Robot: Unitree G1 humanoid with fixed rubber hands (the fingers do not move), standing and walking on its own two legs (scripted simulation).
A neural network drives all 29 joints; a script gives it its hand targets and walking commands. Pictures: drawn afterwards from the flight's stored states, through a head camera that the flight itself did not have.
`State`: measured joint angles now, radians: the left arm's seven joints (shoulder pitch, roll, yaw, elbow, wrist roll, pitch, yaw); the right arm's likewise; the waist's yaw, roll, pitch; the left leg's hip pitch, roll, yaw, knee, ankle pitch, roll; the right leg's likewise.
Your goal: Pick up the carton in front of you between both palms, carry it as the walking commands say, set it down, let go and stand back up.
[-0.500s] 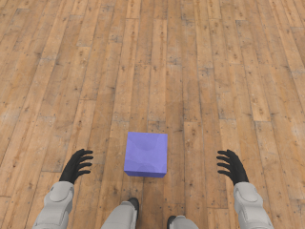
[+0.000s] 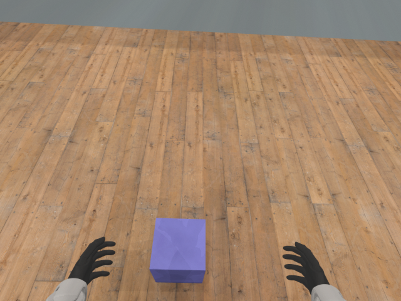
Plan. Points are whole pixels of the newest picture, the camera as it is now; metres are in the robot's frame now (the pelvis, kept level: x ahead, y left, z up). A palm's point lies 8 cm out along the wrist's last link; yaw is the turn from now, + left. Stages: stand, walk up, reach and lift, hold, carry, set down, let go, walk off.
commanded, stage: let go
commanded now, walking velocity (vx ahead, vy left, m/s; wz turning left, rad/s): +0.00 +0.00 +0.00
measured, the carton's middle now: (179, 251) +0.38 +0.07 -0.65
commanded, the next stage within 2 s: stand in 0.14 s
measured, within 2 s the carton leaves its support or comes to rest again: neither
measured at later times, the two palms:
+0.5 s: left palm out of the picture +0.09 +0.28 -0.11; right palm (311, 299) +0.15 -0.24 -0.13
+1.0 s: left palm out of the picture +0.02 +0.27 -0.14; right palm out of the picture +0.13 -0.24 -0.14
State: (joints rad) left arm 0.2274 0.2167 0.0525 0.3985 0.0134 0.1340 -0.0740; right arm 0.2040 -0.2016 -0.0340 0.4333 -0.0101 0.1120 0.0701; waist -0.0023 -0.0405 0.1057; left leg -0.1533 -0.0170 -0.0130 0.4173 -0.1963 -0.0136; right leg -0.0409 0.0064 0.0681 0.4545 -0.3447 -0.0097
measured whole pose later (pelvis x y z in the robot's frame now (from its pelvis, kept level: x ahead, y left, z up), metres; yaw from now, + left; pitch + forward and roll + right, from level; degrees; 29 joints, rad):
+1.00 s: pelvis +0.04 +0.01 -0.02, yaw +8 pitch +2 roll +0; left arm 0.43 0.26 0.00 0.79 0.02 0.02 0.06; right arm 0.33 -0.24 0.01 0.85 -0.01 0.00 -0.04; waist 0.02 -0.01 -0.04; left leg -0.37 -0.08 -0.14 0.72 -0.38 0.00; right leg -0.14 -0.02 -0.07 0.61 -0.51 0.00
